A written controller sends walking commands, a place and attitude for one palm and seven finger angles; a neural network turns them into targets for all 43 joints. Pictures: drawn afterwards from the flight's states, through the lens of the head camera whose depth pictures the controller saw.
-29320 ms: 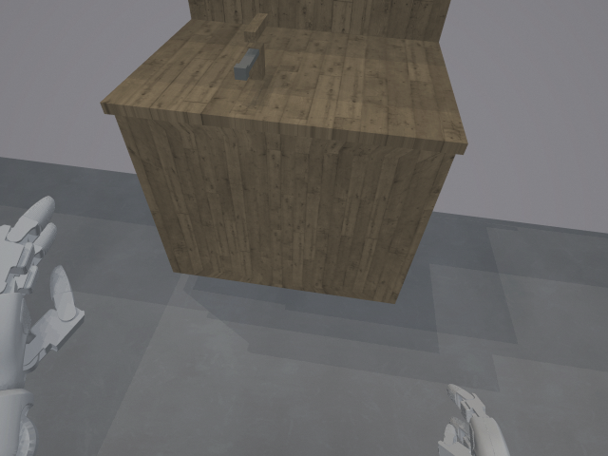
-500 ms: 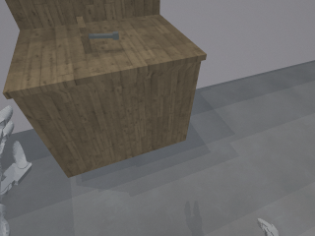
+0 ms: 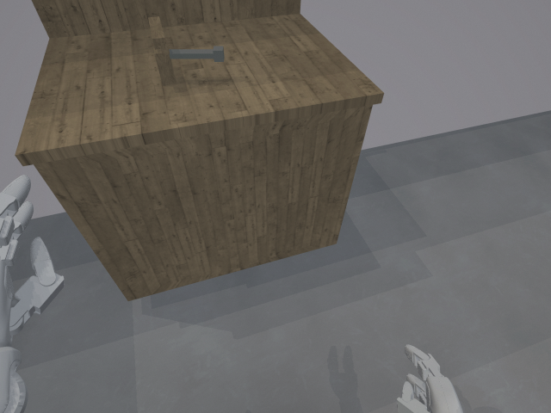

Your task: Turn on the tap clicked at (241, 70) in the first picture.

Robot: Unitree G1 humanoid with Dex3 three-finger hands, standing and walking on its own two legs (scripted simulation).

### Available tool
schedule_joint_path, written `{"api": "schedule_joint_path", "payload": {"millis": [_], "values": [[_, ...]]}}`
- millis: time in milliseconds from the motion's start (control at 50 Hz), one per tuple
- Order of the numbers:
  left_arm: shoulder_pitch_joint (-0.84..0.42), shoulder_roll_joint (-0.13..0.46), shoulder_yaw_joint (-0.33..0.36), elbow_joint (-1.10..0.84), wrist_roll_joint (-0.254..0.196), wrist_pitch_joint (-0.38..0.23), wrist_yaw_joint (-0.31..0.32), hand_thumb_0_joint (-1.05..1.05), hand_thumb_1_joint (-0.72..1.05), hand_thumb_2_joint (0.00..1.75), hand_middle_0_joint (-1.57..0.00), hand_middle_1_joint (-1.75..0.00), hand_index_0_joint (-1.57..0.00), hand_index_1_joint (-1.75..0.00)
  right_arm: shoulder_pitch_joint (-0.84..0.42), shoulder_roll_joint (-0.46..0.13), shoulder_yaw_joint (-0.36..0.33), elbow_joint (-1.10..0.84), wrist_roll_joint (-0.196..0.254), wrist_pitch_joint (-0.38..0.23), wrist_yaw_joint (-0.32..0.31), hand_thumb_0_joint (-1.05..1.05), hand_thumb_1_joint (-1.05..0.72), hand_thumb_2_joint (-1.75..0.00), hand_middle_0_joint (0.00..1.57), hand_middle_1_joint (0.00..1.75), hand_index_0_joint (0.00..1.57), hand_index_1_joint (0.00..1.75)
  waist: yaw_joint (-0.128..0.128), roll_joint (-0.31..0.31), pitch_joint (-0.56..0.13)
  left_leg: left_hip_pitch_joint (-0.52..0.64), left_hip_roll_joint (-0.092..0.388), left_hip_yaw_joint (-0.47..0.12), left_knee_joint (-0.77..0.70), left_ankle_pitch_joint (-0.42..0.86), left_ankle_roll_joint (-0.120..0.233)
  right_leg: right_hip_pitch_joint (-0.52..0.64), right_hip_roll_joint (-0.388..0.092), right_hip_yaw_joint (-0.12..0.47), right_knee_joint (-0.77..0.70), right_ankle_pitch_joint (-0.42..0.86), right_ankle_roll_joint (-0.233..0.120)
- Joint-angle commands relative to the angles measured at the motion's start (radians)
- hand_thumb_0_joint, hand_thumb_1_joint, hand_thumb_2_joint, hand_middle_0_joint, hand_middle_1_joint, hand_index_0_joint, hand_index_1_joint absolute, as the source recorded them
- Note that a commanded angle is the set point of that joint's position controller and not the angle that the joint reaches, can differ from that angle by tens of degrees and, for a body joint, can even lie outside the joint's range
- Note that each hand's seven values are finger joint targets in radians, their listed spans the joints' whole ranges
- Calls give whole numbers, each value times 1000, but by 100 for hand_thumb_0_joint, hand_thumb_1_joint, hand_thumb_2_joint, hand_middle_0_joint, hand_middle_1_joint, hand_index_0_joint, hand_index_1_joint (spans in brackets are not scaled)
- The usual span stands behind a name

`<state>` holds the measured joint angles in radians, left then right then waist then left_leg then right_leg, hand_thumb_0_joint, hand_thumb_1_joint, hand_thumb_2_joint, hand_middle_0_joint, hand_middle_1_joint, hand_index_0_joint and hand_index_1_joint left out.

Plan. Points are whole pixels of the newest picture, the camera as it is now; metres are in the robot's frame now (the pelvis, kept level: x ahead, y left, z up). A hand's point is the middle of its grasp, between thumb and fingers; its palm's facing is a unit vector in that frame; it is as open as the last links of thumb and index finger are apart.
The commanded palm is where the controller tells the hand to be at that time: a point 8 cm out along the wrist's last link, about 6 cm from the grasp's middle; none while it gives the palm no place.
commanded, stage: stand and wait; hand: left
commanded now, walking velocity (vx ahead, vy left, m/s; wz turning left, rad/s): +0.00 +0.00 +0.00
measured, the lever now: (218, 53) +0.89 +0.22 +0.11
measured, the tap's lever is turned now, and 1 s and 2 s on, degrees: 74 74 74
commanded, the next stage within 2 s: none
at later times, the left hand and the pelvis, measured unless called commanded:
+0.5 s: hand (80, 260) +0.24 +0.24 +0.16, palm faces +0.38 -0.83 -0.41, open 7.4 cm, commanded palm +0.18 +0.28 +0.18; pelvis +0.02 +0.00 +0.01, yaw +0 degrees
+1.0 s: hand (71, 271) +0.23 +0.25 +0.15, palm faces +0.39 -0.83 -0.39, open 7.4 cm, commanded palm +0.17 +0.29 +0.18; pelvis +0.01 +0.01 +0.01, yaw +0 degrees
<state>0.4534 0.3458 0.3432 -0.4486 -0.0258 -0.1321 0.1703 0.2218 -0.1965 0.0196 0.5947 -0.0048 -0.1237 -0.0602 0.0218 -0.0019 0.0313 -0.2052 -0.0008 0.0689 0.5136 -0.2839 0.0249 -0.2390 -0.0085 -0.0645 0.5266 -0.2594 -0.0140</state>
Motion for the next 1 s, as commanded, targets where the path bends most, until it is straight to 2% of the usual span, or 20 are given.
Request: {"api": "schedule_joint_path", "payload": {"millis": [0,60,140,180,240,320,360,380,420,500,520,540,600,680,700,800,820,980], "values": [[-125,139,62,-221,0,-64,19,0,90,90,-20,-30,-20,-30,-93,-123,-58,-145,8,-63,-7,0,-90,-90,20,30,20,30,-26,57,-132,0,128,-88,-76,273,0,132,-78,106,-105,313,3],[-80,134,60,-229,-11,-59,15,0,90,90,-20,-30,-20,-30,-89,-120,-62,-150,11,-51,0,0,-90,-90,20,30,20,30,-33,24,-164,12,100,-64,-31,244,-17,153,-123,157,-136,386,-22],[-38,161,98,-249,-18,-60,18,0,90,90,-20,-30,-20,-30,-110,-115,-58,-169,10,-30,-4,0,-90,-90,20,30,20,30,-26,52,-158,18,110,-76,-75,280,-14,144,-96,119,-127,349,-10],[-15,177,121,-265,-22,-65,19,0,90,90,-20,-30,-20,-30,-114,-111,-57,-180,11,-24,-8,0,-90,-90,20,30,20,30,-25,47,-170,22,122,-87,-86,353,-14,166,-85,93,-104,376,-5],[16,174,124,-259,-27,-67,17,0,90,90,-20,-30,-20,-30,-115,-113,-56,-189,12,-15,-11,0,-90,-90,20,30,20,30,-24,79,-167,29,127,-87,-94,411,-15,159,-73,77,-96,371,2],[29,165,114,-255,-28,-68,16,0,90,90,-20,-30,-20,-30,-105,-118,-58,-188,12,-15,-12,0,-90,-90,20,30,20,30,-26,79,-174,43,134,-86,-93,443,-16,154,-68,72,-94,368,5],[26,153,101,-249,-28,-65,13,0,90,90,-20,-30,-20,-30,-107,-123,-61,-186,13,-15,-11,0,-90,-90,20,30,20,30,-27,80,-171,35,130,-81,-91,414,-17,157,-74,79,-104,366,3],[14,154,96,-247,-27,-65,14,0,90,90,-20,-30,-20,-30,-103,-122,-59,-182,13,-16,-11,0,-90,-90,20,30,20,30,-29,61,-167,31,130,-84,-93,396,-18,153,-74,82,-104,361,4],[4,150,88,-247,-25,-64,15,0,90,90,-20,-30,-20,-30,-100,-128,-61,-180,11,-17,-12,0,-90,-90,20,30,20,30,-28,70,-167,32,127,-84,-98,374,-18,147,-72,84,-107,345,5],[-25,158,90,-223,-23,-61,16,0,90,90,-20,-30,-20,-30,-108,-128,-59,-173,9,-17,-16,0,-90,-90,20,30,20,30,-25,40,-132,7,116,-80,-108,269,-15,128,-78,99,-136,304,4],[-30,164,96,-228,-23,-62,17,0,90,90,-20,-30,-20,-30,-109,-125,-59,-172,9,-16,-17,0,-90,-90,20,30,20,30,-24,28,-146,14,113,-77,-104,258,-13,134,-81,103,-140,308,3],[-41,158,87,-231,-23,-61,16,0,90,90,-20,-30,-20,-30,-109,-128,-60,-173,8,-17,-17,0,-90,-90,20,30,20,30,-25,40,-139,9,110,-81,-108,249,-13,130,-80,107,-142,295,1],[-39,169,97,-240,-21,-64,19,0,90,90,-20,-30,-20,-30,-113,-124,-57,-175,6,-18,-18,0,-90,-90,20,30,20,30,-21,64,-149,9,114,-86,-115,272,-14,145,-79,96,-134,301,1],[-23,159,93,-229,-24,-62,16,0,90,90,-20,-30,-20,-30,-115,-120,-56,-178,7,-16,-15,0,-90,-90,20,30,20,30,-23,35,-133,0,108,-85,-118,232,-14,134,-81,104,-153,278,0],[-21,157,92,-229,-24,-61,16,0,90,90,-20,-30,-20,-30,-114,-122,-56,-178,6,-15,-15,0,-90,-90,20,30,20,30,-22,53,-135,3,107,-80,-119,226,-14,130,-80,104,-153,273,1],[-15,157,92,-222,-23,-60,15,0,90,90,-20,-30,-20,-30,-115,-124,-54,-180,5,-13,-15,0,-90,-90,20,30,20,30,-21,55,-133,-13,112,-91,-134,228,-13,137,-70,90,-150,259,6],[-12,159,96,-217,-25,-59,16,0,90,90,-20,-30,-20,-30,-114,-123,-55,-179,6,-12,-15,0,-90,-90,20,30,20,30,-20,40,-139,-8,113,-92,-133,229,-12,137,-70,88,-151,260,6],[-50,156,83,-235,-20,-58,15,0,90,90,-20,-30,-20,-30,-117,-125,-55,-178,4,-17,-18,0,-90,-90,20,30,20,30,-21,51,-124,-17,106,-92,-143,174,-11,129,-70,93,-165,225,6]]}}
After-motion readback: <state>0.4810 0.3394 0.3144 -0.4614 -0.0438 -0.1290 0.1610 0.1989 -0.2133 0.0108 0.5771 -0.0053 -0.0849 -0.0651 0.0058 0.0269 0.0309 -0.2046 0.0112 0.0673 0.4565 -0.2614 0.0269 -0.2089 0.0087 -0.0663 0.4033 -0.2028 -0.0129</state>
